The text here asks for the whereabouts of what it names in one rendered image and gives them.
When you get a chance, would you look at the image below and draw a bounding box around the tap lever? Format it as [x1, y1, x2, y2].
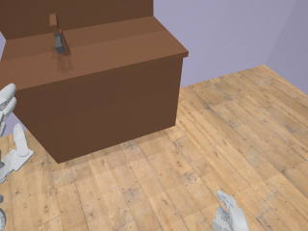
[55, 33, 65, 54]

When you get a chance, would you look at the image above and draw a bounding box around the robot left hand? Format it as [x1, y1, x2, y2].
[0, 83, 34, 184]

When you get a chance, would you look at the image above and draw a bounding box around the robot right hand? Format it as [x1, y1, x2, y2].
[213, 190, 249, 231]

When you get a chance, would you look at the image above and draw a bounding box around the counter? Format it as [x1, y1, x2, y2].
[0, 0, 189, 164]

